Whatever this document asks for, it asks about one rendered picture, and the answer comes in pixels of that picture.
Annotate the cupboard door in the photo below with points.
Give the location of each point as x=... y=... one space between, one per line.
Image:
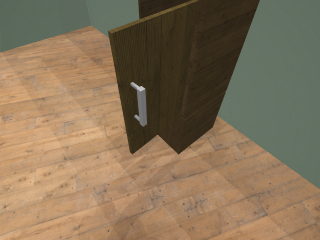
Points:
x=153 y=52

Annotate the handle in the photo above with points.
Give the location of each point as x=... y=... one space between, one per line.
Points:
x=142 y=109

